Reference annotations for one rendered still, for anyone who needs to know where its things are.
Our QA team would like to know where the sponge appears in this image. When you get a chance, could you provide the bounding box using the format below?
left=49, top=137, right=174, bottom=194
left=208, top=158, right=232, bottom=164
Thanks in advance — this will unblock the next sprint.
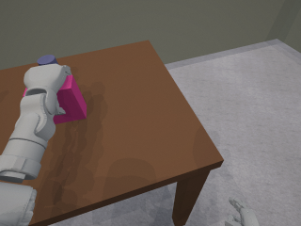
left=23, top=75, right=87, bottom=124

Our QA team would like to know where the left robot hand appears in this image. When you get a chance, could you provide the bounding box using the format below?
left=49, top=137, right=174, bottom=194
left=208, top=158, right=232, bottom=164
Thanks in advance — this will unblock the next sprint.
left=24, top=63, right=71, bottom=116

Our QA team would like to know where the table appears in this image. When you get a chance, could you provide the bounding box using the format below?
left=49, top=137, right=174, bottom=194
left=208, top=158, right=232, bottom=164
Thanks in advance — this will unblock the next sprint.
left=0, top=40, right=224, bottom=226

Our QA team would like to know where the right robot hand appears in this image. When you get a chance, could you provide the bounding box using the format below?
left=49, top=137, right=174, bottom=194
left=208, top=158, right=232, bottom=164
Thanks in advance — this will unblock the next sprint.
left=225, top=197, right=261, bottom=226

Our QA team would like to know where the left robot upper arm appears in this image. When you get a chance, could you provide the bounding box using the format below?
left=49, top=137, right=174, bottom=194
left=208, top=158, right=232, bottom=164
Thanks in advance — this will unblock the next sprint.
left=0, top=182, right=38, bottom=226

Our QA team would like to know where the left robot forearm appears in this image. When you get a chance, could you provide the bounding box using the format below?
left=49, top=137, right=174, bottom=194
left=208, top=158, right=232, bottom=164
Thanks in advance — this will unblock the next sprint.
left=0, top=86, right=57, bottom=184

